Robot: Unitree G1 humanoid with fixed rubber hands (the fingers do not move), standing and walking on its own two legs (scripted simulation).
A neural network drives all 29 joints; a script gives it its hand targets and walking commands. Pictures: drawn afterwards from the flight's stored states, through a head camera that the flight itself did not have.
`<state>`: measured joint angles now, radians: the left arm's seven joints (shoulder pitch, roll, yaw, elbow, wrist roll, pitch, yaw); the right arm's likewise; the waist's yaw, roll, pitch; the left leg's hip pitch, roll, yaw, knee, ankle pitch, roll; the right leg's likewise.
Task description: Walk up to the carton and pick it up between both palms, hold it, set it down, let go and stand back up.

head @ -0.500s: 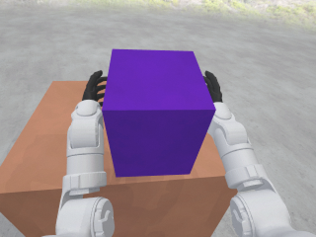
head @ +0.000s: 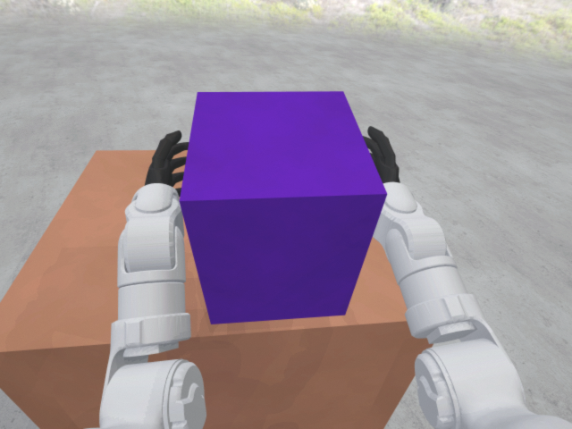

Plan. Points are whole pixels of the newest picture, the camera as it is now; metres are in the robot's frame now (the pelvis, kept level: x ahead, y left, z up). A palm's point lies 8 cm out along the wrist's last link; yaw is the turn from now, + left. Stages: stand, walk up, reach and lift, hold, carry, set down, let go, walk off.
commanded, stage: hold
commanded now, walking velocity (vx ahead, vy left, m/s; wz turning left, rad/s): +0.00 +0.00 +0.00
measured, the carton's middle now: (275, 210) +0.36 +0.00 +0.18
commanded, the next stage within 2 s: none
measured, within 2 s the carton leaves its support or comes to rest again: neither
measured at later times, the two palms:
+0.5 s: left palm (159, 189) +0.35 +0.15 +0.22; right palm (380, 180) +0.36 -0.14 +0.23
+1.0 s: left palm (162, 188) +0.36 +0.15 +0.22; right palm (380, 181) +0.36 -0.14 +0.22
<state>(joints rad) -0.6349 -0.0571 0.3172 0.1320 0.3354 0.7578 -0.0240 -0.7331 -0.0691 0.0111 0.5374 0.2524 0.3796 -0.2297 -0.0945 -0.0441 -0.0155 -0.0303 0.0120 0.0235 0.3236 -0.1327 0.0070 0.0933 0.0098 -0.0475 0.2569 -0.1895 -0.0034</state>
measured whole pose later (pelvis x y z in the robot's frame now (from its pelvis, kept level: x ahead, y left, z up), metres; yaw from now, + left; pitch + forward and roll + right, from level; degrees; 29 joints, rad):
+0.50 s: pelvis +0.00 +0.00 +0.00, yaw +0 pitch -9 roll -1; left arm -0.65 -0.04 0.32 0.14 0.33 0.76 -0.03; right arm -0.76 -0.07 0.01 0.56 0.25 0.38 -0.24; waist -0.09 -0.06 -0.02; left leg -0.03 0.02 0.02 0.32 -0.13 0.00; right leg 0.09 0.01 -0.05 0.26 -0.19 -0.01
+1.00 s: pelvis +0.00 +0.00 +0.00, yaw -1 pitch -9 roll +0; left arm -0.65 -0.05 0.32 0.16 0.33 0.76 -0.02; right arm -0.75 -0.08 0.02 0.57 0.26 0.38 -0.24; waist -0.08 -0.05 -0.02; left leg -0.03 0.01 0.03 0.31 -0.13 0.00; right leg 0.09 0.01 -0.04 0.26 -0.19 -0.01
